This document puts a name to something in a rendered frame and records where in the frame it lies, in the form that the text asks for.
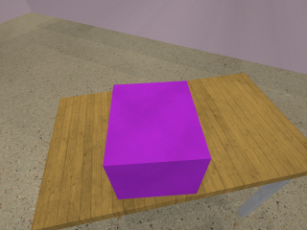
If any table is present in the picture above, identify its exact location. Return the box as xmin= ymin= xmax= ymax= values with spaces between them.
xmin=31 ymin=73 xmax=307 ymax=230

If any carton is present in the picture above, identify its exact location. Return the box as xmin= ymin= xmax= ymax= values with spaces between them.
xmin=103 ymin=80 xmax=211 ymax=199

